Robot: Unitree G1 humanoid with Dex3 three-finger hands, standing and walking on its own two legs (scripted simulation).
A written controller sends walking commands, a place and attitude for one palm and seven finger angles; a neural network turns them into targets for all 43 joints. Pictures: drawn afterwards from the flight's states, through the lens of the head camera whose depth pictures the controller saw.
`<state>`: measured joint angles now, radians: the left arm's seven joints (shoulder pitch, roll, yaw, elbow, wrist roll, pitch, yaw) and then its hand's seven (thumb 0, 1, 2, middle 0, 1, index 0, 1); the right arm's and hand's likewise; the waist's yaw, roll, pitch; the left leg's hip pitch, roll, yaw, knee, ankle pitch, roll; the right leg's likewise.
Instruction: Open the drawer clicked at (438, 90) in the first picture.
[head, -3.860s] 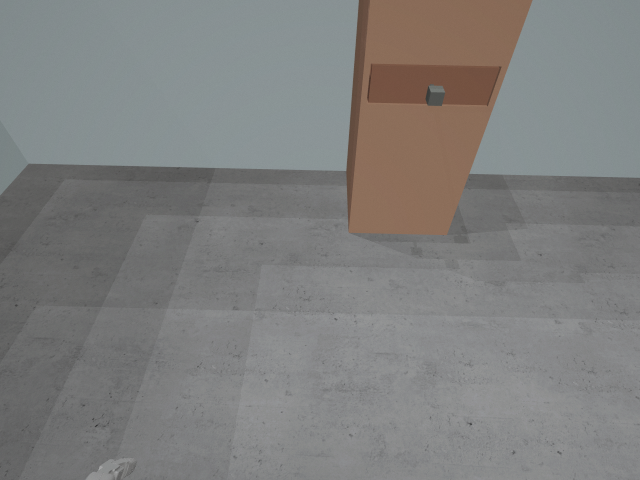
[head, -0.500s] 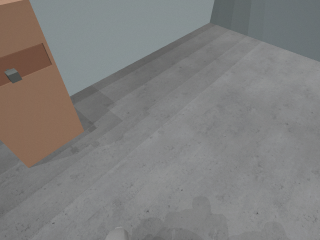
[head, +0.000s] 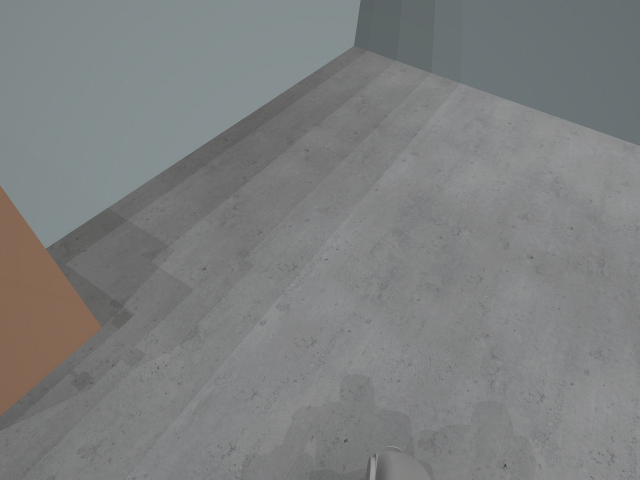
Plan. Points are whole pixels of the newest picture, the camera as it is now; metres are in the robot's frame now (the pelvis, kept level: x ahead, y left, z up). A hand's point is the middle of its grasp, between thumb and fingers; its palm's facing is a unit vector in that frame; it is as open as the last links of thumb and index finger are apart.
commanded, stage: walk to a spot facing it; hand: left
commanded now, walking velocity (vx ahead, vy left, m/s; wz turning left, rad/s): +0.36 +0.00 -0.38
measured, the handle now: out of the picture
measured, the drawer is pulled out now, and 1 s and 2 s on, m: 0.00 0.00 0.00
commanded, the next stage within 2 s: turn to face it in 0.20 s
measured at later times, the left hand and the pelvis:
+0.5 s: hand (236, 394) +0.28 +0.14 -0.18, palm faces -0.01 -0.98 -0.19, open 7.2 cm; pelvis +0.21 -0.04 -0.01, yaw -2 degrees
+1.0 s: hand (212, 355) +0.33 +0.19 -0.16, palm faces +0.24 -0.93 -0.26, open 7.4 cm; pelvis +0.27 -0.04 -0.01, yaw +13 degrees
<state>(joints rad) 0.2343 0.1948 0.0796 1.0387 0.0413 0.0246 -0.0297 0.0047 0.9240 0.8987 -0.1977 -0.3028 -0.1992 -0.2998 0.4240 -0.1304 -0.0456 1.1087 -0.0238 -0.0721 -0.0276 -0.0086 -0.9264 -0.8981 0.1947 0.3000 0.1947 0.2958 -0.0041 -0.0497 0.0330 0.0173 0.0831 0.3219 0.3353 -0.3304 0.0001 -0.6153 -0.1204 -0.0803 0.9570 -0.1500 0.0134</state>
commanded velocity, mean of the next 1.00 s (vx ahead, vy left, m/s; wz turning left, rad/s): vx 0.08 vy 0.00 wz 0.38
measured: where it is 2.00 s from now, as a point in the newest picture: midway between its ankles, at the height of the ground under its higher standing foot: outside the picture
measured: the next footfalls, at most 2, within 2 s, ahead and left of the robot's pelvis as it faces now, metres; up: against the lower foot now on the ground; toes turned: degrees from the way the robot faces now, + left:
right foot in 0.18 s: +0.24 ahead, -0.14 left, +0.00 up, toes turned -13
left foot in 0.58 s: +0.36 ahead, +0.08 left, +0.00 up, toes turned +11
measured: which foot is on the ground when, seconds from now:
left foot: down 0.00-0.18, up 0.20-0.56, down 0.58-1.00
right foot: up 0.00-0.16, down 0.18-0.60, up 0.62-1.00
